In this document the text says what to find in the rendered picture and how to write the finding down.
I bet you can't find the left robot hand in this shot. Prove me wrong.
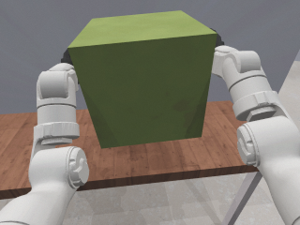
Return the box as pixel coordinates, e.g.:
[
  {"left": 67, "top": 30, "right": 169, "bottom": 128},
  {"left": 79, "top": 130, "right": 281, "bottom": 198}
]
[{"left": 61, "top": 49, "right": 79, "bottom": 84}]

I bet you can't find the robot right upper arm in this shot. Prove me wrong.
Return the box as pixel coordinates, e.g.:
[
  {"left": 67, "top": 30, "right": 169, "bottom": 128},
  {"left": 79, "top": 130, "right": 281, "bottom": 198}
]
[{"left": 236, "top": 115, "right": 300, "bottom": 225}]

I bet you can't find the robot right forearm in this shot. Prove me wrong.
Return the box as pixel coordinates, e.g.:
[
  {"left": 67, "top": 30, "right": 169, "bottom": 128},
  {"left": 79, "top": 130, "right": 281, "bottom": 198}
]
[{"left": 211, "top": 45, "right": 300, "bottom": 138}]

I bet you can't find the robot left forearm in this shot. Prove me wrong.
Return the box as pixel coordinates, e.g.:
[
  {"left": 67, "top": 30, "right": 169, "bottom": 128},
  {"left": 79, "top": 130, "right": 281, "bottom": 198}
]
[{"left": 28, "top": 63, "right": 80, "bottom": 186}]

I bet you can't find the robot left upper arm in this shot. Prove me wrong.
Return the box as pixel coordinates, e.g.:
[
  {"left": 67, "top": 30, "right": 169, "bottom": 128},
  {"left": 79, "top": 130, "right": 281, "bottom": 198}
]
[{"left": 0, "top": 146, "right": 90, "bottom": 225}]

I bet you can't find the table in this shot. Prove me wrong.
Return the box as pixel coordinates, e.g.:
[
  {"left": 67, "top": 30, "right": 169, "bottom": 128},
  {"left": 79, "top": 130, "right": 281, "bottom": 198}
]
[{"left": 0, "top": 100, "right": 263, "bottom": 225}]

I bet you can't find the carton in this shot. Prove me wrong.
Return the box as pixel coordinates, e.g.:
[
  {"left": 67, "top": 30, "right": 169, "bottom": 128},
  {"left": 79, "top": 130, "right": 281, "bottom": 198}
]
[{"left": 67, "top": 10, "right": 218, "bottom": 149}]

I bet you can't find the right robot hand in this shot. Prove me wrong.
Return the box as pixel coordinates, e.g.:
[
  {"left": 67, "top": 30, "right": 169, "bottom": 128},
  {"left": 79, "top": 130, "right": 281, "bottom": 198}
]
[{"left": 210, "top": 28, "right": 225, "bottom": 48}]

